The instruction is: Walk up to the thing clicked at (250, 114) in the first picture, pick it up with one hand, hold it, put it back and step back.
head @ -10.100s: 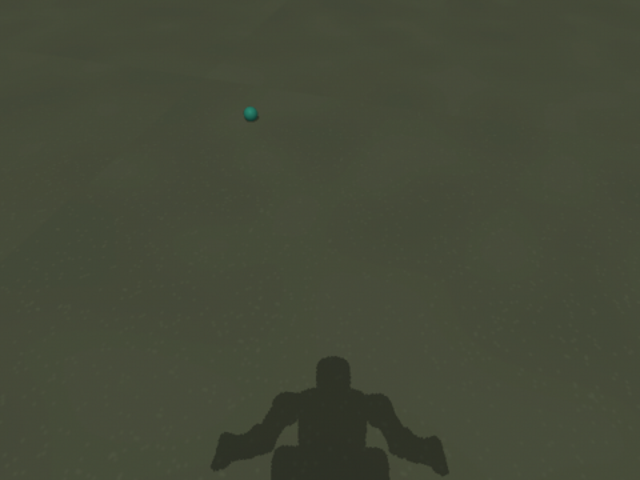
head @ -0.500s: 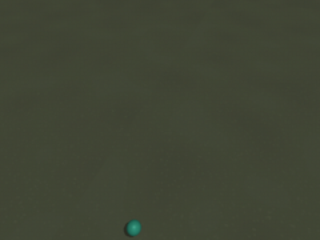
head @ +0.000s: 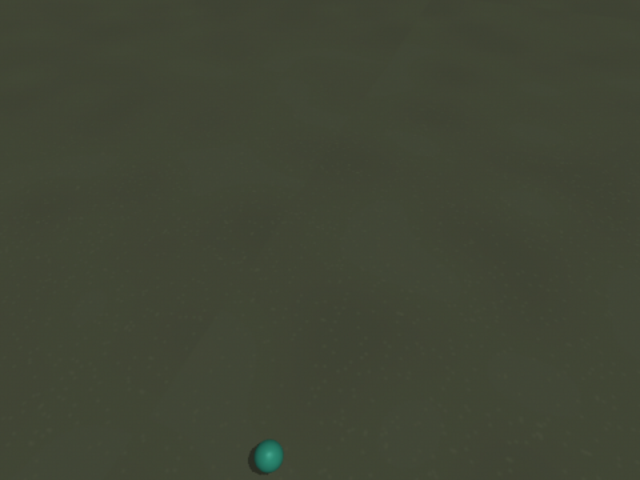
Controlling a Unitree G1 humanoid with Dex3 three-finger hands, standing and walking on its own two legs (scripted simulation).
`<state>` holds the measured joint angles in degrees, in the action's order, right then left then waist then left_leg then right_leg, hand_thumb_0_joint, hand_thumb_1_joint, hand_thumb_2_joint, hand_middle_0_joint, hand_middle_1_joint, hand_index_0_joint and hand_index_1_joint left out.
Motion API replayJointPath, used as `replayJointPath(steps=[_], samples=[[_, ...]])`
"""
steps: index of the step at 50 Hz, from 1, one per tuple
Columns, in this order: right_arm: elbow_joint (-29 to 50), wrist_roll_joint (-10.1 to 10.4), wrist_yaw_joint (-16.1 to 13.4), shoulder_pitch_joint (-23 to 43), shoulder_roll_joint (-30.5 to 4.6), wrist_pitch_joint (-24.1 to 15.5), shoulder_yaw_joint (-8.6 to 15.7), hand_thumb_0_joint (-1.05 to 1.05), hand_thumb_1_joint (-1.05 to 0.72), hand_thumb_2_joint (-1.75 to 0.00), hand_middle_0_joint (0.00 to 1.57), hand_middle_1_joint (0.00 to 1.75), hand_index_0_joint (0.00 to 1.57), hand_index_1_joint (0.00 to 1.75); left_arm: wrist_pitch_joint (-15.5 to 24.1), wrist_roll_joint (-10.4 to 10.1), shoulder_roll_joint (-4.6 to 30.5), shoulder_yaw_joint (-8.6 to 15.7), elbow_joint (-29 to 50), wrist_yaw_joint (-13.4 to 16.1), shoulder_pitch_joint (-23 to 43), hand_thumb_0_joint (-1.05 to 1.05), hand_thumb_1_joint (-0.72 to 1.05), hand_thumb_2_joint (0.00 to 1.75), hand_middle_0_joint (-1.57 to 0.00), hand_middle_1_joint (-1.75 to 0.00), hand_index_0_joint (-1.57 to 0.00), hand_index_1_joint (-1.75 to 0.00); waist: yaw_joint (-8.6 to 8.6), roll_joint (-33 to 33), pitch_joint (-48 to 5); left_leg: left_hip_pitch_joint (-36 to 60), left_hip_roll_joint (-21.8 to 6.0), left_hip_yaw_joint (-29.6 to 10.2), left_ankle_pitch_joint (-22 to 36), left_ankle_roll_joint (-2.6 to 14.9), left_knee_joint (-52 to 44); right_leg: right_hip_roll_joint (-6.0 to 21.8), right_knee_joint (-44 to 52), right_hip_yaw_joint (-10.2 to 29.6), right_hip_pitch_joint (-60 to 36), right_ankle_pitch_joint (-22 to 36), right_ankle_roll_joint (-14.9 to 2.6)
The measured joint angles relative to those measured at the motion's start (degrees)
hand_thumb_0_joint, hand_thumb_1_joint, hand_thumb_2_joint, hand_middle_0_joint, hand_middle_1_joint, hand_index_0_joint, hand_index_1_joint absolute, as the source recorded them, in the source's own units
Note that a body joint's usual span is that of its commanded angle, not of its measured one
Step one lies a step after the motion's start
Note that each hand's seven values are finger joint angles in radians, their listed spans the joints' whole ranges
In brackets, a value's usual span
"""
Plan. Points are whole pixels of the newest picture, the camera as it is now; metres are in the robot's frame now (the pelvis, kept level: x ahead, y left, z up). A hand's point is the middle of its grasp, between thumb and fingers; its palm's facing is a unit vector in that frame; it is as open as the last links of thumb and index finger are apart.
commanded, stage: stand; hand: left
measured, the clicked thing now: (268, 455) +0.35 +0.16 -0.74
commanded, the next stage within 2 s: walk up in 0.14 s
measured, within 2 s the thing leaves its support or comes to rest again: neither
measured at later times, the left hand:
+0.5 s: hand out of the picture +0.02 +0.21 -0.17, palm faces -0.05 -0.91 -0.41, open 7.4 cm
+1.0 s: hand out of the picture -0.02 +0.19 -0.16, palm faces +0.05 -0.93 -0.37, open 7.4 cm
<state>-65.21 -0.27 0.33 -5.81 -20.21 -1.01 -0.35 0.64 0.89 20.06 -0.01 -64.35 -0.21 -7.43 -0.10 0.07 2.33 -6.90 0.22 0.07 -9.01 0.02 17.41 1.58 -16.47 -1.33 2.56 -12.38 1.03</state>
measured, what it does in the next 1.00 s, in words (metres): walks backwards: right foot, then left foot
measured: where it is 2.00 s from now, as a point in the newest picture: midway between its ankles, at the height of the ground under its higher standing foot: outside the picture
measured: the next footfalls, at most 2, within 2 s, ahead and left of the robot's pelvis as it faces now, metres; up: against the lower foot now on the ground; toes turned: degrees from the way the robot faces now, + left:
right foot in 0.44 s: -0.03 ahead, -0.19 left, +0.00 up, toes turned +2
left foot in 0.78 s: -0.05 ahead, +0.04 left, +0.00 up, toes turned +0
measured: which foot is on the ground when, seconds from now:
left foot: down 0.00-0.46, up 0.48-0.76, down 0.78-1.00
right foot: down 0.00-0.22, up 0.24-0.42, down 0.44-1.00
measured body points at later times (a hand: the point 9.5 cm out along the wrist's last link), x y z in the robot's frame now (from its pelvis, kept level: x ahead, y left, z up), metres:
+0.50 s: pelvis -0.06 -0.07 -0.03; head -0.01 -0.08 +0.42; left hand +0.03 +0.25 -0.14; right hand +0.03 -0.41 -0.15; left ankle +0.00 +0.11 -0.74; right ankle -0.07 -0.19 -0.75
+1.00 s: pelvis -0.08 -0.07 -0.01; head -0.08 -0.08 +0.44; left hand -0.03 +0.24 -0.13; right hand +0.04 -0.36 -0.13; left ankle -0.09 +0.04 -0.75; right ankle -0.07 -0.19 -0.75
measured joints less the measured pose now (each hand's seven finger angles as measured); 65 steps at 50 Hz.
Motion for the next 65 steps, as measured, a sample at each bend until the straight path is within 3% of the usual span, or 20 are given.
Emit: replayJointPath(steps=[7, 10, 12, 15, 17, 20, 22, 24, 26, 29, 33, 37, 39, 40, 41, 52, 65], samples=[[0.0, 0.0, 0.0, -0.1, 0.0, 0.0, 0.1, 0.01, -0.91, -0.89, 0.20, 0.29, 0.21, 0.30, 0.1, 0.0, 0.0, -0.1, 0.1, 0.1, -0.1, 0.00, 0.90, 0.90, -0.20, -0.30, -0.20, -0.30, 0.07, 0.0, -0.1, 0.0, 0.0, 0.0, 0.0, 0.02, 0.0, 0.0, 0.1, 0.0, -0.1, 0.1, 0.03], [1.7, 0.6, -0.5, -0.1, 0.3, -0.1, 0.8, 0.01, -0.91, -0.89, 0.20, 0.30, 0.21, 0.30, -1.6, 0.2, 1.0, 1.4, 2.4, -0.6, 0.2, 0.00, 0.90, 0.90, -0.20, -0.30, -0.20, -0.30, 0.23, -0.8, 0.9, -1.9, 0.1, 0.0, -0.4, 0.05, 2.1, 0.1, -3.9, 0.0, 2.7, -1.3, -0.28], [3.6, 0.8, -1.1, -0.1, 0.4, -0.1, 1.4, 0.01, -0.91, -0.89, 0.20, 0.30, 0.21, 0.30, -2.7, 0.3, 2.1, 2.4, 4.4, -0.8, 0.7, 0.00, 0.90, 0.90, -0.20, -0.30, -0.20, -0.30, 0.49, -1.6, 2.2, -3.6, 0.0, -0.1, -0.6, 0.04, 3.8, -0.2, -9.7, 0.6, 6.1, -4.1, -0.87], [6.3, 0.2, -2.1, -0.7, 0.1, -0.3, 2.4, 0.00, -0.91, -0.89, 0.21, 0.30, 0.21, 0.30, -4.8, 0.4, 3.7, 3.7, 7.3, -1.2, 1.3, 0.00, 0.90, 0.90, -0.20, -0.30, -0.20, -0.30, 0.86, -2.0, 3.7, -6.0, -1.0, -0.8, -0.7, -0.34, 6.0, -2.2, -25.4, 3.6, 12.4, -14.3, -1.79], [7.7, -0.4, -2.6, -1.2, -0.7, -0.2, 3.0, 0.00, -0.91, -0.89, 0.21, 0.30, 0.21, 0.30, -5.4, 0.2, 4.3, 4.2, 9.0, -1.4, 1.3, 0.00, 0.90, 0.90, -0.20, -0.30, -0.20, -0.30, 0.79, -1.9, 4.5, -7.6, -1.8, -1.0, -0.9, -0.81, 7.7, -2.8, -32.1, 5.5, 15.0, -16.8, -2.35], [9.2, -1.2, -2.6, -1.5, -2.4, 0.3, 3.6, 0.00, -0.90, -0.89, 0.21, 0.30, 0.21, 0.30, -5.0, 0.3, 4.5, 4.6, 10.7, -1.8, 0.6, 0.00, 0.90, 0.90, -0.20, -0.30, -0.20, -0.30, 0.54, -1.4, 5.1, -10.2, -3.1, -1.3, -1.9, -1.93, 11.3, -1.5, -29.6, 6.1, 14.6, -16.7, -2.44], [10.1, -1.3, -2.1, -1.4, -3.5, 1.1, 3.8, 0.00, -0.91, -0.89, 0.21, 0.30, 0.21, 0.30, -4.1, 0.6, 4.4, 4.7, 11.0, -1.8, -0.2, 0.00, 0.90, 0.90, -0.20, -0.30, -0.20, -0.30, 0.31, -0.9, 5.4, -12.4, -4.1, -1.5, -3.5, -2.77, 15.3, -0.6, -20.9, 5.0, 11.6, -11.9, -2.28], [10.6, -1.0, -1.9, -1.0, -4.7, 2.0, 4.1, 0.01, -0.91, -0.89, 0.20, 0.30, 0.21, 0.30, -3.3, 1.1, 2.9, 4.8, 10.5, -1.3, -0.7, 0.00, 0.90, 0.90, -0.20, -0.30, -0.20, -0.30, 0.77, 1.7, 6.8, -14.5, -5.2, -4.3, -8.9, -1.51, 21.0, -2.4, -19.3, 3.3, 10.4, -8.1, -1.19], [10.5, -0.5, -2.1, -1.3, -4.6, 3.0, 4.3, 0.01, -0.91, -0.89, 0.20, 0.29, 0.21, 0.30, -3.0, 1.5, 1.5, 4.0, 10.4, -1.4, -1.9, 0.00, 0.90, 0.90, -0.20, -0.30, -0.20, -0.30, 0.16, 1.5, 6.6, -16.2, -1.3, -7.4, -17.8, -0.31, 29.3, -2.2, -20.0, 3.7, 10.9, -8.3, -1.44], [10.2, 0.6, -1.7, -2.5, -4.6, 2.9, 4.1, 0.01, -0.91, -0.89, 0.20, 0.29, 0.20, 0.30, -2.5, 1.2, -0.9, 2.8, 9.8, -1.2, -3.0, 0.00, 0.90, 0.90, -0.20, -0.30, -0.20, -0.30, -0.05, 2.1, 6.0, -16.7, 2.4, -8.7, -18.5, -0.14, 37.4, -2.0, -16.7, 3.7, 9.8, -6.3, -1.87], [9.3, 0.2, -0.9, -4.9, -3.6, 3.0, 3.1, 0.01, -0.91, -0.89, 0.20, 0.29, 0.20, 0.30, -1.0, 1.2, -2.4, 2.0, 10.4, -0.7, -3.6, 0.00, 0.90, 0.90, -0.21, -0.30, -0.20, -0.30, -0.16, 2.5, 5.0, -12.4, 2.7, -6.7, -19.1, -0.61, 32.8, -1.9, -14.2, 2.1, 8.7, -5.0, -2.40], [8.3, -0.8, -0.3, -5.5, -2.2, 3.6, 2.5, 0.01, -0.91, -0.89, 0.20, 0.29, 0.20, 0.30, 0.4, 0.8, -2.4, 1.8, 11.7, -0.2, -3.8, 0.00, 0.90, 0.90, -0.21, -0.30, -0.20, -0.30, -0.49, 2.3, 4.7, -7.2, 1.7, -4.8, -18.7, 0.07, 22.9, -1.5, -14.4, 0.4, 8.9, -5.0, -2.40], [8.3, -1.1, 0.0, -5.3, -1.4, 3.1, 2.5, 0.01, -0.91, -0.89, 0.20, 0.29, 0.20, 0.30, 0.5, 0.4, -1.8, 1.7, 11.8, 0.0, -3.7, 0.00, 0.90, 0.90, -0.21, -0.30, -0.21, -0.30, -0.33, 1.9, 4.6, -4.3, 1.2, -3.8, -14.6, 0.68, 15.4, -1.2, -15.4, -0.3, 9.4, -5.4, -2.13], [8.2, -1.2, 0.1, -5.0, -0.9, 2.7, 2.6, 0.01, -0.91, -0.89, 0.20, 0.29, 0.20, 0.30, 0.3, 0.2, -1.4, 1.7, 11.6, 0.1, -3.5, 0.00, 0.90, 0.90, -0.21, -0.30, -0.21, -0.30, -0.24, 1.3, 4.7, -3.2, 1.4, -3.6, -8.5, 0.60, 12.2, -0.7, -16.2, -0.4, 9.6, -5.7, -1.86], [8.1, -1.5, 0.2, -4.6, -0.3, 2.4, 2.7, 0.01, -0.91, -0.89, 0.20, 0.29, 0.20, 0.30, 0.1, -0.1, -0.9, 1.7, 11.2, 0.2, -3.3, 0.00, 0.90, 0.90, -0.21, -0.30, -0.20, -0.30, -0.51, 0.3, 4.8, -2.5, 2.0, -3.1, -6.5, 0.41, 10.9, 0.0, -16.6, 0.1, 9.7, -5.8, -1.57], [7.7, -0.4, 1.4, -1.5, 0.3, 1.4, 1.6, 0.01, -0.91, -0.89, 0.20, 0.30, 0.21, 0.30, 1.3, 0.1, 0.9, 1.1, 5.4, 0.3, -3.4, 0.01, 0.90, 0.90, -0.20, -0.30, -0.20, -0.30, -1.12, 0.7, -0.2, 0.1, 1.1, -2.3, -5.9, 0.74, 7.4, -0.8, -8.0, 0.9, 5.2, -1.4, -0.64], [5.1, -0.3, 1.2, -0.5, -0.1, 1.3, 1.9, 0.01, -0.91, -0.89, 0.20, 0.29, 0.21, 0.30, 1.6, 0.1, 1.4, 0.4, 2.0, 0.4, -1.7, 0.00, 0.90, 0.90, -0.20, -0.30, -0.20, -0.30, -1.10, 0.3, -0.2, 2.2, 1.8, -1.3, -4.0, 1.62, 3.1, -0.1, -3.9, 1.9, 3.4, 0.8, 0.43]])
